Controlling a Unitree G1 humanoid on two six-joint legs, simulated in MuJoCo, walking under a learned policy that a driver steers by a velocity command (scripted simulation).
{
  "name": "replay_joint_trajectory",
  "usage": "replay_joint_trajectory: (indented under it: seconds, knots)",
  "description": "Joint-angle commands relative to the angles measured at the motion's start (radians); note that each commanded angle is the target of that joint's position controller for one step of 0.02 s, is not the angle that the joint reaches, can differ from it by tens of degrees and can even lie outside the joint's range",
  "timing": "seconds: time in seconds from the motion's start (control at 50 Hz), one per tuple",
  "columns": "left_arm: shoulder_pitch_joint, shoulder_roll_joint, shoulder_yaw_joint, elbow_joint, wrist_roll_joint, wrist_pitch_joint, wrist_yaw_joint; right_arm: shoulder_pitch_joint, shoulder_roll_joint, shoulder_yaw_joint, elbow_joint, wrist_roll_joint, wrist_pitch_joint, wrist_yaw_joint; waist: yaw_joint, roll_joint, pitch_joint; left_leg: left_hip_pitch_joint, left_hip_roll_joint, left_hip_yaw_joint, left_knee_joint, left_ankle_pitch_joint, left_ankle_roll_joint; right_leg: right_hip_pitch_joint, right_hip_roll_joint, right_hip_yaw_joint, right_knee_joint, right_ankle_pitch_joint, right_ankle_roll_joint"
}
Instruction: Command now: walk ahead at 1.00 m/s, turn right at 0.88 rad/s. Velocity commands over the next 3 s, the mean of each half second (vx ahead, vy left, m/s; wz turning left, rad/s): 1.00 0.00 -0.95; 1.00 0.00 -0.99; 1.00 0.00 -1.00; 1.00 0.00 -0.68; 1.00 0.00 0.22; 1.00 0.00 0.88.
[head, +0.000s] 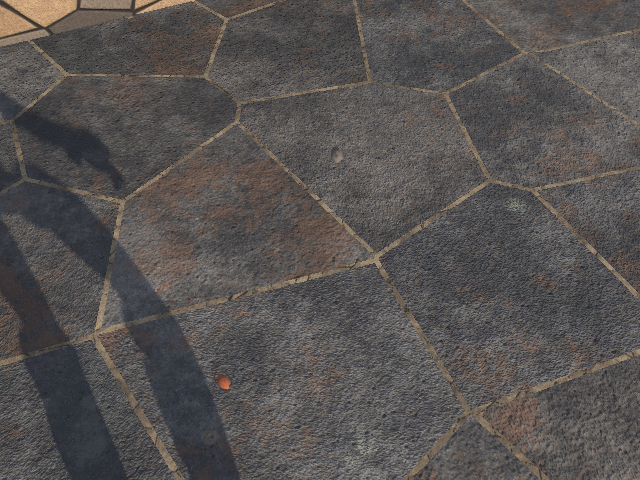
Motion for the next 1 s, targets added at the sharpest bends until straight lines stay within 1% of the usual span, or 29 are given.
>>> replay_joint_trajectory:
  seconds: [0.02,0.06,0.12,0.18,0.24,0.28,0.3,0.32,0.34,0.36,0.38,0.4,0.42,0.44,0.48,0.54,0.58,0.66,0.7,0.72,0.74,0.76,0.78,0.8,0.82,0.84,0.88,0.92,1.0]
  knots:
    - [-0.059,-0.019,-0.004,-0.134,-0.01,0.017,-0.023,0.043,-0.027,-0.011,0.006,-0.001,-0.009,-0.002,-0.012,0.176,0.004,0.243,0.264,-0.271,-0.293,0.005,0.169,-0.316,-0.141,0.073,-0.022,0.023,-0.004]
    - [-0.099,-0.035,-0.013,-0.165,0.001,0.033,-0.032,0.027,-0.054,-0.017,0.025,0.013,-0.013,-0.005,0.011,0.142,0.056,0.196,0.278,-0.169,-0.33,0.119,0.173,-0.361,-0.157,0.064,-0.059,0.072,0.007]
    - [-0.149,-0.006,-0.016,-0.187,0.009,0.026,-0.05,-0.019,-0.122,-0.028,0.024,0.003,-0.017,-0.016,0.034,0.1,0.096,0.142,0.239,0.009,-0.384,0.187,0.152,-0.325,-0.147,0.028,-0.233,0.279,0.022]
    - [-0.276,0.007,-0.018,-0.208,0.011,0.013,-0.076,0.046,-0.183,-0.036,0.046,0.004,-0.016,-0.02,-0.015,0.025,0.136,0.196,0.201,0.142,-0.411,0.284,0.112,-0.236,-0.097,-0.081,-0.476,0.442,-0.014]
    - [-0.29,0.071,0.007,-0.221,0.001,0.006,-0.092,0.1,-0.267,-0.05,0.052,0.005,0.005,-0.02,0.02,0.104,0.08,0.337,0.213,0.203,-0.268,0.954,0.087,-0.071,0.025,-0.211,-0.57,0.38,-0.063]
    - [-0.065,0.145,0.047,-0.176,-0.011,0.02,-0.088,0.084,-0.319,-0.064,0.033,0.012,0.032,-0.025,0.164,0.187,-0.045,0.341,0.245,0.205,0.072,1.353,0.096,0.187,0.1,-0.246,-0.536,0.226,-0.109]
    - [0.193,0.216,0.088,-0.1,-0.006,0.031,-0.077,0.035,-0.313,-0.063,0.006,0.015,0.033,-0.025,0.289,0.158,-0.156,0.166,0.225,0.181,0.383,1.298,0.09,0.538,0.111,-0.187,-0.588,0.242,-0.158]
    - [0.278,0.236,0.093,-0.041,-0.018,0.044,-0.055,0.039,-0.188,-0.029,0.007,0.007,0.016,-0.02,0.279,-0.04,-0.117,-0.123,0.064,0.161,0.827,0.285,0.043,0.743,0.042,-0.019,-0.642,0.228,-0.206]
    - [0.13,0.292,0.077,-0.105,0.014,0.021,-0.054,0.184,-0.044,0.021,-0.078,0.011,-0.031,-0.005,0.051,-0.352,-0.243,-0.493,-0.096,-0.019,1.15,-0.349,0.028,0.931,-0.156,0.61,-0.854,-0.074,-0.41]
    - [0.134,0.213,0.067,-0.144,0.028,0.0,-0.056,0.066,-0.169,0.01,-0.117,0.033,-0.075,0.006,0.136,-0.185,-0.337,-0.554,-0.05,-0.197,1.097,-0.235,0.073,0.916,-0.225,0.852,-1.073,-0.383,-0.405]
    - [0.122,0.187,0.061,-0.131,0.041,-0.023,-0.056,-0.045,-0.19,0.004,-0.142,0.061,-0.086,0.004,0.124,-0.044,-0.167,-0.583,-0.02,-0.182,1.0,-0.167,0.092,0.758,-0.221,0.833,-1.143,-0.39,-0.349]
    - [0.067,0.174,0.055,-0.127,0.04,-0.041,-0.062,-0.056,-0.161,0.011,-0.134,0.046,-0.086,-0.005,0.059,0.121,-0.079,-0.517,0.021,-0.189,0.888,-0.113,0.089,0.575,-0.197,0.758,-1.139,-0.28,-0.317]
    - [0.001,0.154,0.048,-0.132,0.045,-0.051,-0.061,-0.025,-0.144,0.011,-0.11,0.023,-0.074,-0.009,0.005,0.153,-0.038,-0.424,0.053,-0.201,0.806,-0.085,0.073,0.426,-0.146,0.65,-1.114,-0.159,-0.297]
    - [-0.042,0.136,0.041,-0.142,0.052,-0.053,-0.053,0.018,-0.149,0.006,-0.097,0.015,-0.053,-0.007,-0.035,0.105,-0.025,-0.356,0.07,-0.215,0.752,-0.066,0.049,0.325,-0.1,0.57,-1.113,-0.095,-0.297]
    - [-0.058,0.096,0.027,-0.127,0.029,-0.05,-0.038,-0.001,-0.149,0.001,-0.098,0.003,-0.022,-0.008,-0.046,0.083,0.029,-0.308,0.087,-0.191,0.611,-0.063,0.004,0.2,-0.051,0.454,-1.134,-0.008,-0.287]
    - [-0.031,0.099,0.028,-0.104,0.018,-0.042,-0.004,-0.196,-0.078,0.025,-0.164,-0.017,-0.018,-0.005,0.018,0.071,0.096,-0.218,0.045,-0.116,0.308,0.184,-0.043,0.033,0.034,0.311,-1.138,0.114,-0.251]
    - [-0.009,0.125,0.04,-0.086,0.013,-0.031,0.004,-0.269,-0.048,0.031,-0.193,-0.005,-0.022,0.006,0.064,0.038,0.077,-0.078,-0.004,-0.083,0.131,0.353,-0.054,-0.036,0.061,0.275,-1.126,0.07,-0.195]
    - [0.034,0.109,0.047,-0.052,-0.007,-0.028,0.014,-0.284,-0.132,-0.006,-0.209,0.046,-0.03,0.011,0.074,-0.039,0.049,-0.037,0.002,-0.175,-0.008,0.356,-0.059,0.152,0.013,0.389,-1.029,-0.045,-0.144]
    - [0.029,0.106,0.051,-0.046,0.003,-0.015,0.016,-0.191,-0.173,-0.031,-0.189,0.056,-0.035,0.009,0.016,-0.071,0.012,0.013,0.009,-0.167,0.005,0.234,-0.038,0.262,-0.025,0.424,-0.918,0.099,-0.123]
    - [0.01,0.094,0.045,-0.053,0.02,-0.01,0.008,-0.022,-0.209,-0.059,-0.154,0.061,-0.034,0.002,-0.079,-0.067,-0.078,0.174,0.007,-0.145,0.025,0.156,-0.015,0.268,0.006,0.392,-0.736,0.262,-0.09]
    - [-0.017,0.031,0.017,-0.08,0.05,-0.008,-0.005,0.216,-0.231,-0.068,-0.117,0.058,-0.025,-0.01,-0.193,-0.028,-0.257,0.509,0.094,-0.203,0.118,0.024,0.007,0.12,0.048,0.326,-0.415,0.276,-0.049]
    - [0.162,-0.119,-0.022,-0.116,0.01,-0.017,-0.01,0.3,-0.313,-0.071,-0.099,0.002,-0.019,-0.004,-0.077,0.437,-0.402,0.812,0.337,-0.757,-0.102,-0.433,0.148,-0.212,0.178,0.222,-0.01,-0.269,-0.004]
    - [0.179,-0.043,-0.032,-0.126,-0.051,-0.018,-0.004,0.236,-0.282,-0.065,-0.107,-0.004,-0.017,0.014,-0.054,0.59,-0.371,0.769,0.426,-1.085,-0.273,-0.797,0.19,-0.391,0.076,0.16,0.158,-0.177,-0.003]
    - [0.06,0.045,-0.014,-0.12,-0.037,-0.01,0.001,0.147,-0.187,-0.048,-0.134,0.007,-0.009,0.007,-0.089,0.404,-0.209,0.624,0.382,-0.929,-0.292,-0.73,0.167,-0.425,0.034,0.112,0.196,-0.071,0.006]
    - [-0.025,0.08,-0.004,-0.126,-0.008,-0.005,-0.001,0.121,-0.161,-0.04,-0.119,0.005,0.002,0.001,-0.092,0.232,-0.122,0.5,0.34,-0.728,-0.271,-0.503,0.146,-0.394,-0.001,0.079,0.164,-0.02,0.007]
    - [-0.092,0.075,0.0,-0.141,0.019,-0.004,-0.004,0.113,-0.156,-0.039,-0.096,-0.005,0.008,-0.001,-0.081,0.126,-0.063,0.391,0.297,-0.575,-0.253,-0.304,0.132,-0.35,-0.039,0.073,0.109,0.006,-0.001]
    - [-0.104,0.055,0.006,-0.154,0.002,0.012,-0.019,0.081,-0.1,-0.023,-0.056,-0.006,-0.001,-0.006,-0.034,0.167,-0.006,0.27,0.247,-0.383,-0.271,-0.128,0.125,-0.285,-0.098,0.086,0.023,0.031,-0.01]
    - [-0.126,0.016,-0.002,-0.174,-0.009,0.031,-0.027,0.089,-0.069,-0.016,-0.019,0.015,-0.007,-0.002,-0.019,0.173,0.023,0.248,0.242,-0.271,-0.296,-0.048,0.127,-0.32,-0.125,0.07,-0.001,0.029,-0.018]
    - [-0.184,0.01,-0.01,-0.202,-0.001,0.031,-0.041,0.069,-0.116,-0.023,0.001,-0.002,-0.008,-0.009,0.004,0.113,0.095,0.206,0.244,-0.076,-0.367,0.105,0.136,-0.393,-0.13,0.051,-0.102,0.214,0.006]
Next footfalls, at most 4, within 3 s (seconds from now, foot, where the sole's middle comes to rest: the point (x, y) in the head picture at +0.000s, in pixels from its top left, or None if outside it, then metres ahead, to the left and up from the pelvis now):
0.32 right None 0.46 -0.14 -0.77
0.74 left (375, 306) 0.91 -0.13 -0.77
1.24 right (559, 297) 0.94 -0.60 -0.77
1.66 left None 1.19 -0.98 -0.77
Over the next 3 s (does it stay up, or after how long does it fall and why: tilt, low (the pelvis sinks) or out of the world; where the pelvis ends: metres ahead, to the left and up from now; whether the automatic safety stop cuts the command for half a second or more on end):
stays up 0.74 -1.92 -0.02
